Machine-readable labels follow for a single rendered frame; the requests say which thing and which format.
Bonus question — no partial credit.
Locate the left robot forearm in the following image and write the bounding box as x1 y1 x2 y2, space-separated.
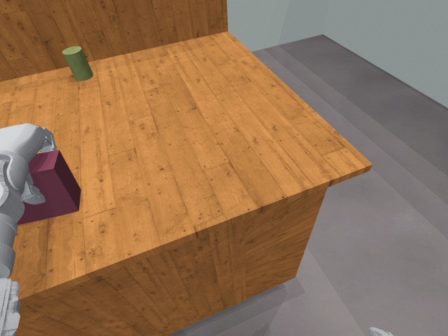
0 150 29 278

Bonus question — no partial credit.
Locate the left robot hand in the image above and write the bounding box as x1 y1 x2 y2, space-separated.
0 123 57 204

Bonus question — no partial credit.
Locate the sponge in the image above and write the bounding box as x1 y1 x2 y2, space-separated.
17 150 81 225

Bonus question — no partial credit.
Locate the robot left upper arm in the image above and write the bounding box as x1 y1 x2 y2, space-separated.
0 278 20 336

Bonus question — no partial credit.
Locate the table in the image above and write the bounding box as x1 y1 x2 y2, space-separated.
0 0 372 336

